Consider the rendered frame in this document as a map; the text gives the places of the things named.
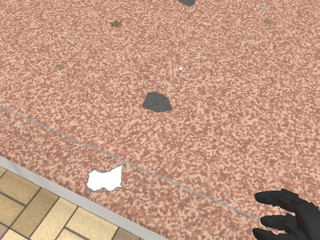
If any right robot hand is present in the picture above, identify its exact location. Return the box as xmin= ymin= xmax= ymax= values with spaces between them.
xmin=252 ymin=188 xmax=320 ymax=240

